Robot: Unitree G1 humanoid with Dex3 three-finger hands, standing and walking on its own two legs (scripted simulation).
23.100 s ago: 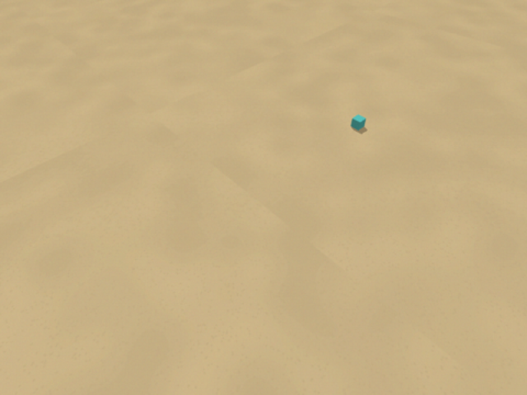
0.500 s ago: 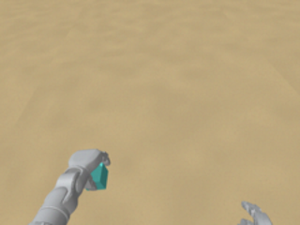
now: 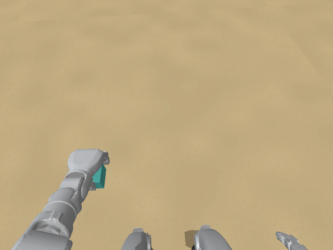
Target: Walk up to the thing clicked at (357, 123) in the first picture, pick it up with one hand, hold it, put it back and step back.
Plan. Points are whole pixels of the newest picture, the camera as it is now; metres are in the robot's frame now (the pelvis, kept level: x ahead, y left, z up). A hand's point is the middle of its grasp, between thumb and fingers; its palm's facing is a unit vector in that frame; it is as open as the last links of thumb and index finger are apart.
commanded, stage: crouch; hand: left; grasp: from above
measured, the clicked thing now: (92, 175) +0.36 +0.24 -0.14
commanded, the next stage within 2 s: lower in 1.60 s
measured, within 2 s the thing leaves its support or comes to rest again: neither
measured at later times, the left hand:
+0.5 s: hand (108, 179) +0.41 +0.24 -0.34, palm faces -0.46 +0.03 -0.89, open 8.8 cm
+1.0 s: hand (113, 180) +0.44 +0.25 -0.46, palm faces -0.47 +0.02 -0.88, open 8.8 cm
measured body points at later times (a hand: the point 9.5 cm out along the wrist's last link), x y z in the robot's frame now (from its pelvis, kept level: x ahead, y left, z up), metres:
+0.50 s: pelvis -0.04 +0.01 -0.20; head +0.16 +0.03 +0.20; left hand +0.43 +0.24 -0.29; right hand -0.01 -0.26 -0.33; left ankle +0.05 +0.12 -0.66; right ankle +0.03 -0.12 -0.66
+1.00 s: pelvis -0.05 +0.01 -0.30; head +0.20 +0.05 +0.07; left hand +0.46 +0.25 -0.41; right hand -0.02 -0.27 -0.41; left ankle +0.04 +0.12 -0.66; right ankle +0.03 -0.12 -0.66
